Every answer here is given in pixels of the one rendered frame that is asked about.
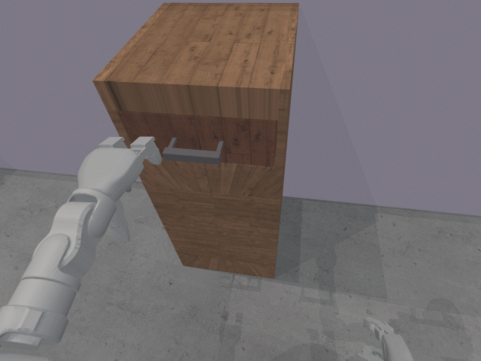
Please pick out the handle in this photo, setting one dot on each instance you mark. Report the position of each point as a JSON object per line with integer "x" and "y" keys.
{"x": 189, "y": 155}

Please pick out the right robot hand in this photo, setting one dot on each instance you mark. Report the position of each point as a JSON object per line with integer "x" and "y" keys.
{"x": 394, "y": 346}

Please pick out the cabinet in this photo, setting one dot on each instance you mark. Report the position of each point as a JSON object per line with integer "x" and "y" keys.
{"x": 218, "y": 60}

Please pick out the left robot hand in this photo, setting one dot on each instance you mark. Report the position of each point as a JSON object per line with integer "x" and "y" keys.
{"x": 112, "y": 169}

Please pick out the drawer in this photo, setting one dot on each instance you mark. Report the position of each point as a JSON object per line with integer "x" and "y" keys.
{"x": 246, "y": 141}

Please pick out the left robot forearm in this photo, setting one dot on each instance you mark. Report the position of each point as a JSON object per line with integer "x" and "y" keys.
{"x": 37, "y": 311}

